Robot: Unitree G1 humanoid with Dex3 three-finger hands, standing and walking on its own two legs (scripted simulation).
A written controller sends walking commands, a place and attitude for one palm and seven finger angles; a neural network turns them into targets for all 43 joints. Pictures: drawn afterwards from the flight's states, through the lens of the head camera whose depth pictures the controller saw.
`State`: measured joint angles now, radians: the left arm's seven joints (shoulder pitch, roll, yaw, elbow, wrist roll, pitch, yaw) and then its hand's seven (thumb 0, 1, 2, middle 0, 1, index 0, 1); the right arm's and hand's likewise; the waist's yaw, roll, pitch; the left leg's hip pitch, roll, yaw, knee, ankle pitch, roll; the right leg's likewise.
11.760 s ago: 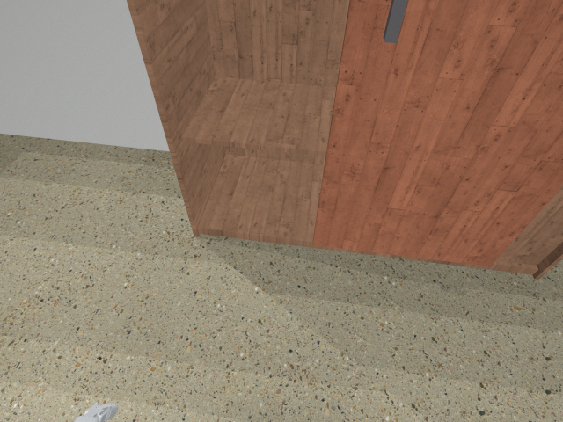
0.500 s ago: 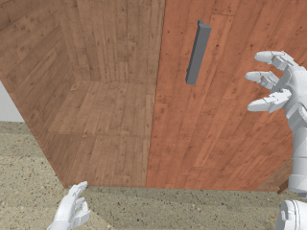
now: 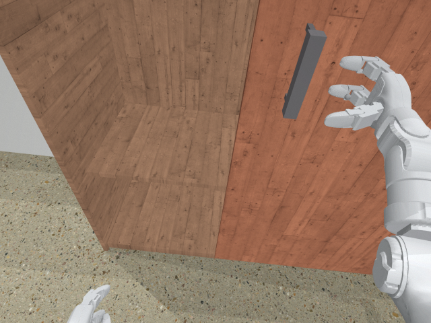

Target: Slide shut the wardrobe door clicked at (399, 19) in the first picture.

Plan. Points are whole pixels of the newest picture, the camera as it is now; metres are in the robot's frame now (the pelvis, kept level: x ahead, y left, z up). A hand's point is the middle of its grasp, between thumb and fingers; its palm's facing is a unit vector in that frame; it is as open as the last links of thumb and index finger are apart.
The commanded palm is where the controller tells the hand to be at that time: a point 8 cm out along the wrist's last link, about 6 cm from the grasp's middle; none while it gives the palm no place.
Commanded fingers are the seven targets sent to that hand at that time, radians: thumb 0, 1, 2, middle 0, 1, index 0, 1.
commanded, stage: move the hooked fingers beside the handle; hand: right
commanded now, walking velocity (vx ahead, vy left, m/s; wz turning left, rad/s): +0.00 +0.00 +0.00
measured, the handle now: (299, 72) +0.52 -0.10 +0.24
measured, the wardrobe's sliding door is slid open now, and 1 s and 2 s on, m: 0.51 0.51 0.51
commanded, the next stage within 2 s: feel for the door with the fingertips in 1.18 s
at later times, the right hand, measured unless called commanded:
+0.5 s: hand (335, 83) +0.49 -0.16 +0.25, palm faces +0.00 +1.00 +0.00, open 13.6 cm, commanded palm +0.47 -0.21 +0.24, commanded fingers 0.00 0.50 -0.30 0.30 1.20 0.30 1.20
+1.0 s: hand (328, 91) +0.48 -0.15 +0.23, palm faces +0.00 +1.00 +0.00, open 13.9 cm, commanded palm +0.46 -0.21 +0.24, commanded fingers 0.00 0.50 -0.30 0.30 1.20 0.30 1.20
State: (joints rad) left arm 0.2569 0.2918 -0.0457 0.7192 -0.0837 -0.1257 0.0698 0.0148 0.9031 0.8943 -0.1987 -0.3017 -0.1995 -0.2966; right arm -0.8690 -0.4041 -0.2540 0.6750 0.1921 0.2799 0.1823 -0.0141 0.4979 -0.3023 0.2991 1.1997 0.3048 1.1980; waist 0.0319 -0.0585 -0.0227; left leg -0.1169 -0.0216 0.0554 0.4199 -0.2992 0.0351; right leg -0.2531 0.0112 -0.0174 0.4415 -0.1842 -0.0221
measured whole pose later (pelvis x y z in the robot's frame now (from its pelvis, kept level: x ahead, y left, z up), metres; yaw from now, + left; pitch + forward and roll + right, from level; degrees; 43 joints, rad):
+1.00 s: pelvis +0.00 -0.01 +0.00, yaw +2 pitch +3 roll +0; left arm 0.35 0.29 -0.02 0.73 -0.07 -0.15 0.05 0.01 0.90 0.89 -0.20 -0.30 -0.20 -0.30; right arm -0.99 -0.40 -0.30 0.93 0.13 0.10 0.14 -0.01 0.50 -0.30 0.31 1.21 0.31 1.20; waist 0.07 -0.05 -0.03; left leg -0.19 -0.03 0.03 0.45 -0.31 0.03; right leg -0.32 0.00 -0.04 0.47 -0.20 -0.03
